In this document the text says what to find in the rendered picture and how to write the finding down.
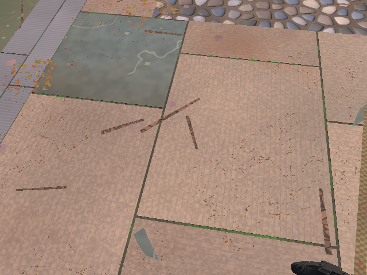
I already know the robot right hand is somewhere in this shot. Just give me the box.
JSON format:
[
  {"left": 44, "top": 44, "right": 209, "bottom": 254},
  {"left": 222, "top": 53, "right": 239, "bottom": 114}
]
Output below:
[{"left": 291, "top": 261, "right": 353, "bottom": 275}]

